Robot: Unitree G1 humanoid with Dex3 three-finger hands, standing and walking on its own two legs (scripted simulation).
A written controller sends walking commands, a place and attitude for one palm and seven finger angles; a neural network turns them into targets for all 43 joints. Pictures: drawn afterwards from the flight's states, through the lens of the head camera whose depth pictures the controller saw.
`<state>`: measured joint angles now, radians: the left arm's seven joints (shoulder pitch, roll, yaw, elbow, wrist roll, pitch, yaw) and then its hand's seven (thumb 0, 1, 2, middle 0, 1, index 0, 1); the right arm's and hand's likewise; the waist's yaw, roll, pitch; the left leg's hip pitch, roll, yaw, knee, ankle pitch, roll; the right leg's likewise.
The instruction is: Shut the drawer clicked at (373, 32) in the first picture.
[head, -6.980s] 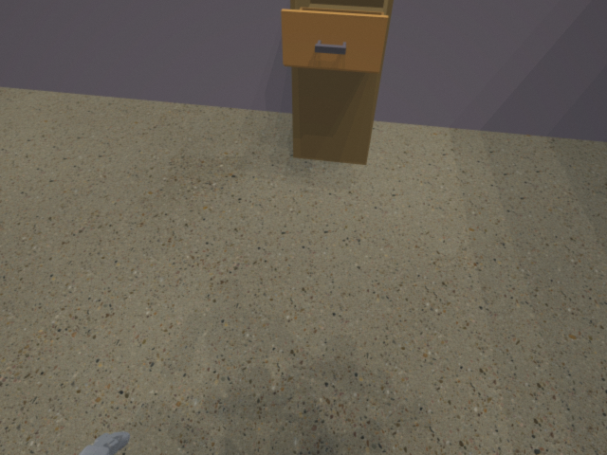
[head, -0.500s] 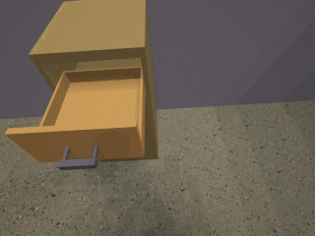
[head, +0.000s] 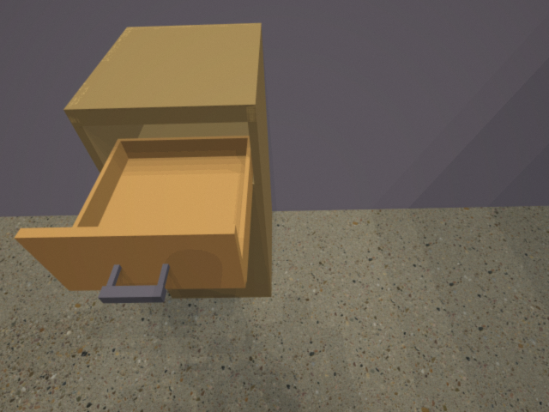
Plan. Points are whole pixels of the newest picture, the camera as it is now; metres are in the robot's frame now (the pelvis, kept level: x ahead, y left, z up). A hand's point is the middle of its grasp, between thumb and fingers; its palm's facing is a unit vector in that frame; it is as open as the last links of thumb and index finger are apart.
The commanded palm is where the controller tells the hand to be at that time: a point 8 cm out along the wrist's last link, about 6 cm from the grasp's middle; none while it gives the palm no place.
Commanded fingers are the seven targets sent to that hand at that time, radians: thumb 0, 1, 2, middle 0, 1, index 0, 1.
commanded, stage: raise the hand and make a fist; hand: left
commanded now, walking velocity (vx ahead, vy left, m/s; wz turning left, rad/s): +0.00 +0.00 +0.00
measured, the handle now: (136, 282) +0.32 +0.27 -0.03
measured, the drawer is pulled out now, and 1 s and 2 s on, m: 0.30 0.30 0.30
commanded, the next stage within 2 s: bring the fist close to the handle in 1.86 s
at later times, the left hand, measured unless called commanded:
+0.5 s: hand out of the picture +0.10 +0.20 -0.04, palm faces +0.18 -0.98 -0.03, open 5.3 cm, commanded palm +0.10 +0.24 -0.02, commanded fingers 0.00 0.90 0.90 -0.76 -0.91 -0.76 -0.91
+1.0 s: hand (131, 391) +0.15 +0.20 +0.02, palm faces +0.08 -1.00 -0.04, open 3.2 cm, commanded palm +0.11 +0.25 +0.02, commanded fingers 0.00 0.90 0.90 -1.26 -1.45 -1.26 -1.45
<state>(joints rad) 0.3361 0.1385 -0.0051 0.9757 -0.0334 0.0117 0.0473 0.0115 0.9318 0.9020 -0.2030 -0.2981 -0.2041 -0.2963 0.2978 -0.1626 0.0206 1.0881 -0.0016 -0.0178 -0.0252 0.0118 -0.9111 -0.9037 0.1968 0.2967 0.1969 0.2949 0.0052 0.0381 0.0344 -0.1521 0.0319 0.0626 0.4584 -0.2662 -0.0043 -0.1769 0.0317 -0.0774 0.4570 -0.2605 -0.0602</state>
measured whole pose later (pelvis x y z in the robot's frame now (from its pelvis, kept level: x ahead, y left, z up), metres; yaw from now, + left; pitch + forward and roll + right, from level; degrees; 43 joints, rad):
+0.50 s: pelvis -0.06 +0.01 -0.08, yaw +3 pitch +9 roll -1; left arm 0.58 0.16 0.07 -0.04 -0.20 -0.49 -0.15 0.02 0.90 0.90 -0.57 -0.70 -0.57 -0.70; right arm 0.14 -0.26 -0.04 0.45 0.00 -0.24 -0.02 0.01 -0.90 -0.90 0.19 0.30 0.20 0.29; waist 0.06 -0.01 -0.11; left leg -0.78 0.02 0.00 1.10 -0.48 0.01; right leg -0.78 -0.02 -0.13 1.07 -0.47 -0.06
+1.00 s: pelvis -0.04 +0.04 -0.07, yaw +2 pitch +10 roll -2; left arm 0.58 0.17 0.01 -0.29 -0.18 -0.36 -0.07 0.01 0.91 0.90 -1.07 -1.24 -1.07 -1.24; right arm 0.29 -0.28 0.00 0.51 0.02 -0.23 -0.03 0.02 -0.90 -0.90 0.20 0.30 0.20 0.30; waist 0.00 0.04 -0.08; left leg -0.72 0.00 0.03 1.03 -0.48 0.05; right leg -0.71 -0.02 -0.10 0.98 -0.44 -0.02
